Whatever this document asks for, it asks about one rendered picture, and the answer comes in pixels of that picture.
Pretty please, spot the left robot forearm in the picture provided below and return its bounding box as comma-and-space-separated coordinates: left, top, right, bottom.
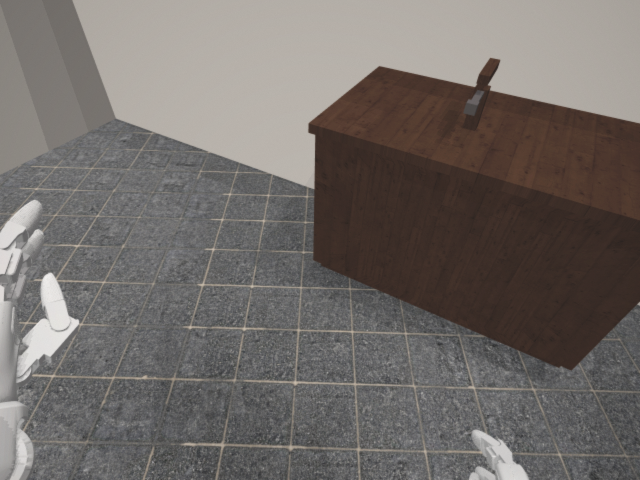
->
0, 401, 36, 480

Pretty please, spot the left robot hand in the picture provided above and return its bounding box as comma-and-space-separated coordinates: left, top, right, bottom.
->
0, 200, 79, 403

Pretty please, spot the right robot hand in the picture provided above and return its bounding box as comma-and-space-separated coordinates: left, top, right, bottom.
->
469, 430, 529, 480

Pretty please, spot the counter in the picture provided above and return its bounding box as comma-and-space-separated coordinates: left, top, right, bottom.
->
308, 58, 640, 370

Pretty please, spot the tap lever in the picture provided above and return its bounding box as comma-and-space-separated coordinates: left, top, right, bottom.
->
463, 90, 485, 116

